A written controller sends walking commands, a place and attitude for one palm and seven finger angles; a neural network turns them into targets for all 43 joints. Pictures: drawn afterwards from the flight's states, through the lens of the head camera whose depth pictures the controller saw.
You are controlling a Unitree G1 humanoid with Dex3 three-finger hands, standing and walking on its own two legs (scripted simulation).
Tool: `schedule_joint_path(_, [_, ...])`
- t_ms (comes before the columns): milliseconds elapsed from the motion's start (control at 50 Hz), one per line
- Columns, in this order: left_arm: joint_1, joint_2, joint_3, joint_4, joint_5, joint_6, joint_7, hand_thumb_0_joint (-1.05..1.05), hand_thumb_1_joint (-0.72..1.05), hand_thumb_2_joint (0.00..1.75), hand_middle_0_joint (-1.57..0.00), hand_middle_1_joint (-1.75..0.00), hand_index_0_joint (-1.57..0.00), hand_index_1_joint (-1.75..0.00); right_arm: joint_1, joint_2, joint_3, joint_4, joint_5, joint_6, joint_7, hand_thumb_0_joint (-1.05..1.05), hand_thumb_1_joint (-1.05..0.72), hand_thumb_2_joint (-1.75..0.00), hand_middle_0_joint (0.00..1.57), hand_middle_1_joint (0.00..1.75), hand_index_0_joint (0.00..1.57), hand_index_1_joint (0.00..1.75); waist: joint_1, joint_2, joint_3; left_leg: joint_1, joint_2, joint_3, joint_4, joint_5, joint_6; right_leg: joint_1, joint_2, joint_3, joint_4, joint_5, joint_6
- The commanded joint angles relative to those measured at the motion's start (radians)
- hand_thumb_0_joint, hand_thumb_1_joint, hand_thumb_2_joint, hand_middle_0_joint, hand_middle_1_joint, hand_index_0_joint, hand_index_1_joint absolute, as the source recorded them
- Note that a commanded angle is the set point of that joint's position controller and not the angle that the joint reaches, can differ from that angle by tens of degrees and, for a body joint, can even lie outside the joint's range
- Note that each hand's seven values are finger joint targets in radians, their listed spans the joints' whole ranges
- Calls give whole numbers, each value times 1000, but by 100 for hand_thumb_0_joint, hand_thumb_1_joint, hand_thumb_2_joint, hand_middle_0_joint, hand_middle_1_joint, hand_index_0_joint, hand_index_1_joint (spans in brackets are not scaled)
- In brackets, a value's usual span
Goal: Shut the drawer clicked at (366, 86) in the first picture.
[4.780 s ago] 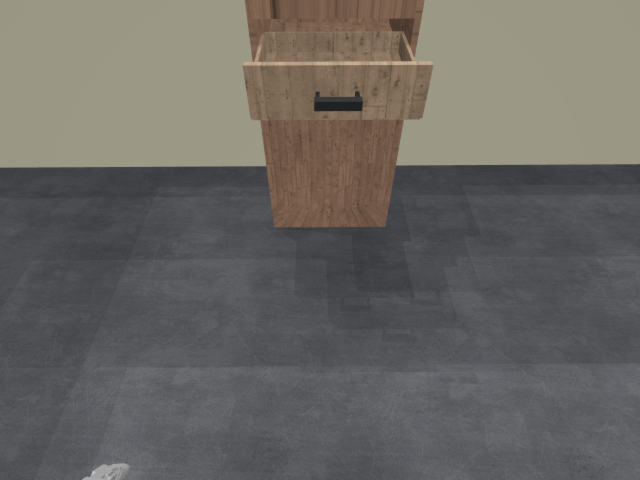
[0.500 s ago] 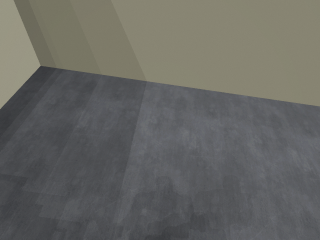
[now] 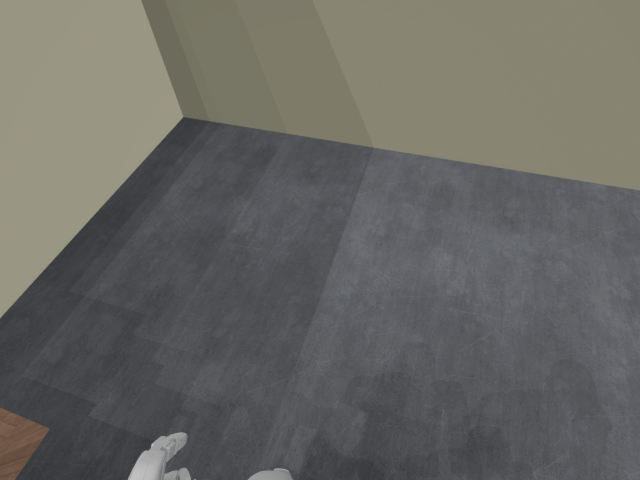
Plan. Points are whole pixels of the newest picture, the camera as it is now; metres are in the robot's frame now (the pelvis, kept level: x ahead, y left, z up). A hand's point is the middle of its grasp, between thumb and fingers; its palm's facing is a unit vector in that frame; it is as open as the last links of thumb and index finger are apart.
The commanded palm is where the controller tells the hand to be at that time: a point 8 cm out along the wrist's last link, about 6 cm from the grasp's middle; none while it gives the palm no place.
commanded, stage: turn to face it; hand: left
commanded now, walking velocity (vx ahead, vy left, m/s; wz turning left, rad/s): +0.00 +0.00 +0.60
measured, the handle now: out of the picture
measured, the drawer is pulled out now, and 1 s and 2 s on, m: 0.30 0.30 0.30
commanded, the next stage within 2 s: take the last steps up to it in 1.90 s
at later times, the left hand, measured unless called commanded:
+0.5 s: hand out of the picture -0.11 +0.25 -0.19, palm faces +0.40 -0.87 -0.28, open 7.4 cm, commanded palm none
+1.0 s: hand out of the picture -0.05 +0.22 -0.14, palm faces +0.57 -0.77 -0.27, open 7.4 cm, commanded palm none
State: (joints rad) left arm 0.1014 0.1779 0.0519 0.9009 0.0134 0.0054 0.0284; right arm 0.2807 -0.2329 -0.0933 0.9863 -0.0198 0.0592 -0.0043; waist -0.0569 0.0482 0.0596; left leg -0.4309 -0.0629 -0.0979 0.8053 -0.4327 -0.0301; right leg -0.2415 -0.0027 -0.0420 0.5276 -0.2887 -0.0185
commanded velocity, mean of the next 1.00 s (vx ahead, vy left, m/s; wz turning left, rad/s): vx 0.00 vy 0.00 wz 0.60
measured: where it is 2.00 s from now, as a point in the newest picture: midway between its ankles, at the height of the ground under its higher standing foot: outside the picture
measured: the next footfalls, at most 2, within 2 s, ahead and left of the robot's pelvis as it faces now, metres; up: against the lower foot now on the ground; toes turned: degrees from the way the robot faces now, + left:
left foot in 0.42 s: -0.02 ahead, +0.15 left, +0.00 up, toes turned +24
right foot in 0.88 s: +0.07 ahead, -0.08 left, +0.00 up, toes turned +31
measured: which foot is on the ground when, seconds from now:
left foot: up 0.00-0.40, down 0.42-0.88, up 0.90-1.00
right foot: down 0.00-0.42, up 0.44-0.86, down 0.88-1.00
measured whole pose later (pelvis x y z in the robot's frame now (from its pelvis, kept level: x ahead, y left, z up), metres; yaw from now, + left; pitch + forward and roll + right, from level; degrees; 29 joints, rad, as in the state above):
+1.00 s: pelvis -0.04 -0.01 +0.00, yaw +37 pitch -1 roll +0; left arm 0.16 0.19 0.03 0.84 0.02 0.01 0.02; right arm 0.24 -0.25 -0.10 0.94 -0.02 0.08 0.02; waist -0.04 0.04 0.07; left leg -0.50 -0.04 -0.05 1.06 -0.42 -0.04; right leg -0.24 -0.06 -0.09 0.54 -0.28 0.00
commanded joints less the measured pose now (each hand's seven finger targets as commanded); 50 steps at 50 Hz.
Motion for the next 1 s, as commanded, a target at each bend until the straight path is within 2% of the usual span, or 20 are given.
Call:
schedule_joint_path(0, [8, 166, 37, -82, 2, -14, 13, 0, 90, 90, -20, -30, -20, -30, -26, -80, -26, -82, -3, -10, 21, 0, -90, -90, 20, 30, 20, 30, 18, -162, -6, -150, 99, 62, 406, 21, -30, 31, -326, 147, -230, 282, -108])
schedule_joint_path(60, [69, 178, 34, -78, 6, -20, 12, 0, 90, 90, -20, -30, -20, -30, -59, -78, -19, -96, -4, -1, 29, 0, -90, -90, 20, 30, 20, 30, 43, -204, -6, -147, 110, 102, 411, 57, -53, 56, -317, 67, -216, 330, -103])
schedule_joint_path(160, [167, 216, 39, -59, 13, -15, 7, 0, 90, 90, -20, -30, -20, -30, -181, -84, -8, -136, -1, 1, 35, 0, -90, -90, 20, 30, 20, 30, 90, -218, -15, -139, 114, 137, 263, 22, -61, 137, -342, 36, -199, 372, -111])
schedule_joint_path(280, [221, 258, 50, -40, 19, -6, 4, 0, 90, 90, -20, -30, -20, -30, -264, -80, 14, -175, 9, -14, 37, 0, -90, -90, 20, 30, 20, 30, 124, -282, -81, -7, 98, 196, 6, -26, -36, 188, -376, -14, -125, 530, -114])
schedule_joint_path(320, [219, 268, 57, -34, 20, -1, 2, 0, 90, 90, -20, -30, -20, -30, -240, -81, 17, -178, 11, -23, 35, 0, -90, -90, 20, 30, 20, 30, 111, -270, -113, 63, 85, 220, -132, 7, -24, 203, -377, -45, -67, 557, -90])
schedule_joint_path(360, [214, 268, 60, -27, 8, 4, -4, 0, 90, 90, -20, -30, -20, -30, -170, -118, 10, -164, 6, -33, 32, 0, -90, -90, 20, 30, 20, 30, 66, -226, -150, 249, 83, 233, -357, 203, -5, 126, -348, -119, 67, 504, -19])
schedule_joint_path(380, [220, 237, 58, -44, 2, 6, -10, 0, 90, 90, -20, -30, -20, -30, -100, -207, -14, -152, 0, -43, 27, 0, -90, -90, 20, 30, 20, 30, 25, -47, -211, 476, 222, 68, -427, 414, 57, -74, -295, -155, 271, 312, 45])
schedule_joint_path(400, [168, 174, 36, -94, 0, 5, -18, 0, 90, 90, -20, -30, -20, -30, -29, -321, -43, -150, 3, -44, 22, 0, -90, -90, 20, 30, 20, 30, -23, 262, -215, 604, 490, -242, -419, 852, 189, -367, -160, -145, 499, -340, 118])
schedule_joint_path(420, [115, 196, 36, -107, 12, 20, -9, 0, 90, 90, -20, -30, -20, -30, 26, -312, -40, -115, 10, -39, 17, 0, -90, -90, 20, 30, 20, 30, -38, 162, -200, 527, 505, -200, -401, 896, 245, -384, -153, -31, 592, -358, 107])
schedule_joint_path(480, [110, 192, 45, -63, 4, 28, -12, 0, 90, 90, -20, -30, -20, -30, -139, -232, -15, -154, 3, -42, -3, 0, -90, -90, 20, 30, 20, 30, 36, 144, -67, 321, 350, -96, -431, 728, 197, -355, -142, 30, 651, -173, 117])
schedule_joint_path(520, [154, 190, 47, -41, 6, 29, -20, 0, 90, 90, -20, -30, -20, -30, -177, -208, -9, -170, 6, -49, 0, 0, -90, -90, 20, 30, 20, 30, 62, 122, -70, 286, 293, -49, -451, 667, 168, -308, -127, 19, 628, -102, 124])
schedule_joint_path(700, [65, 164, 42, -95, 0, 25, -8, 0, 90, 90, -20, -30, -20, -30, -102, -208, -27, -152, -2, -38, 3, 0, -90, -90, 20, 30, 20, 30, 29, 115, -69, 265, 284, -220, -472, 451, 204, -244, -67, 42, 377, -130, 119])
schedule_joint_path(780, [109, 146, 38, -98, -8, 15, -2, 0, 90, 90, -20, -30, -20, -30, -124, -204, -35, -162, -4, -31, 2, 0, -90, -90, 20, 30, 20, 30, 54, 127, -99, 182, 252, -282, -418, 485, 193, -69, -16, 30, 166, -108, 97])
schedule_joint_path(820, [164, 162, 42, -88, -8, 3, 2, 0, 90, 90, -20, -30, -20, -30, -135, -185, -35, -168, 3, -30, 5, 0, -90, -90, 20, 30, 20, 30, 85, 84, -113, 83, 209, -282, -353, 430, 152, 96, -18, 25, -42, 24, 89])
schedule_joint_path(840, [198, 204, 53, -86, -1, -8, 8, 0, 90, 90, -20, -30, -20, -30, -127, -144, -30, -175, 11, -31, 10, 0, -90, -90, 20, 30, 20, 30, 106, -22, -129, -33, 150, -228, -250, 287, 98, 226, -122, 119, -188, 31, 66])
schedule_joint_path(860, [202, 296, 71, -94, 15, -14, 15, 0, 90, 90, -20, -30, -20, -30, -101, -69, -18, -195, 16, -33, 14, 0, -90, -90, 20, 30, 20, 30, 105, -318, -124, -204, -6, -2, -17, -43, 5, 298, -404, 390, -284, 29, -39])
schedule_joint_path(880, [177, 310, 59, -114, 8, -2, 10, 0, 90, 90, -20, -30, -20, -30, -109, -103, -26, -203, -1, -30, 14, 0, -90, -90, 20, 30, 20, 30, 103, -271, -106, -178, 17, 18, 185, -158, -2, 146, -501, 394, -282, 51, -124])
schedule_joint_path(900, [134, 269, 64, -119, 4, -5, 16, 0, 90, 90, -20, -30, -20, -30, -123, -115, -33, -191, -4, -15, 16, 0, -90, -90, 20, 30, 20, 30, 86, -308, -91, -161, 44, 0, 299, -127, 1, 72, -456, 376, -289, 29, -123])
schedule_joint_path(940, [36, 209, 40, -138, 3, -9, 9, 0, 90, 90, -20, -30, -20, -30, -83, -114, -33, -138, -7, -4, 32, 0, -90, -90, 20, 30, 20, 30, 34, -207, -19, -150, 83, 40, 430, 21, -19, 8, -343, 184, -264, 45, -87])
schedule_joint_path(980, [37, 196, 34, -139, 6, -14, 8, 0, 90, 90, -20, -30, -20, -30, -59, -99, -26, -121, -4, 0, 40, 0, -90, -90, 20, 30, 20, 30, 32, -234, -15, -137, 97, 79, 434, 67, -38, 13, -316, 81, -247, 105, -75])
